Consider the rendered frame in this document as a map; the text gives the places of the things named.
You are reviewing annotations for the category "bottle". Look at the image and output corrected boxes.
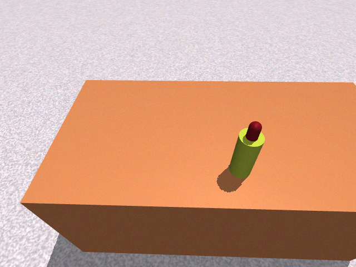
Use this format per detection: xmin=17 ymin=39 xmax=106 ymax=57
xmin=229 ymin=121 xmax=265 ymax=179

